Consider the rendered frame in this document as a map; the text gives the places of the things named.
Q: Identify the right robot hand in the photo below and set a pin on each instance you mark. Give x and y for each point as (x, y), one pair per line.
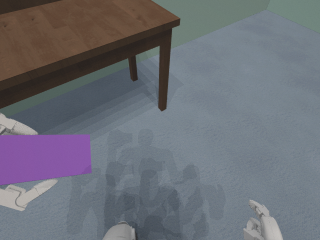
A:
(266, 229)

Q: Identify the sponge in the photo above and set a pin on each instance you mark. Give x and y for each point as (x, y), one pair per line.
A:
(25, 158)

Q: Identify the table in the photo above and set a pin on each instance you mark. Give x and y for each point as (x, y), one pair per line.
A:
(47, 43)

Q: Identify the robot left shin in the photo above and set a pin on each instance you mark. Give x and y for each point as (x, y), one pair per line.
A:
(122, 222)

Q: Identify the left robot hand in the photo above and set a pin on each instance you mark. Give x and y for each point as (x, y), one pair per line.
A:
(13, 196)

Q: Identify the robot left thigh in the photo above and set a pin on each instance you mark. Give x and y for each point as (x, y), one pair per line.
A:
(120, 232)

